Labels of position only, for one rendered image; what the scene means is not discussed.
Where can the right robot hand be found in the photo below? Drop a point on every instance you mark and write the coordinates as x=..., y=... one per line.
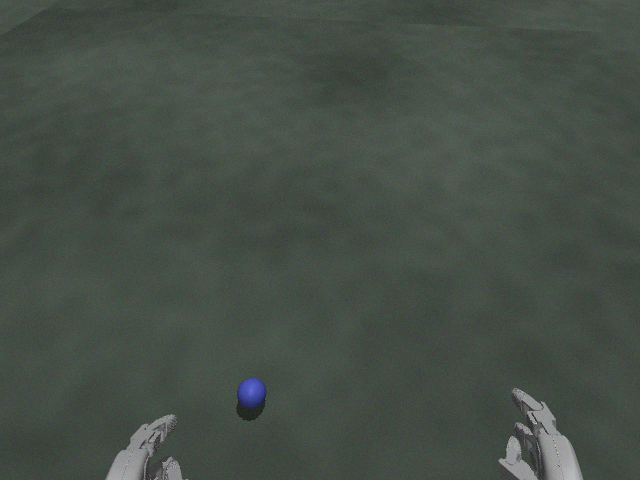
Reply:
x=551, y=453

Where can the ball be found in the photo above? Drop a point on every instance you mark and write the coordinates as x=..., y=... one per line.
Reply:
x=251, y=393

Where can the left robot hand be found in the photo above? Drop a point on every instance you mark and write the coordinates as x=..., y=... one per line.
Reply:
x=133, y=463

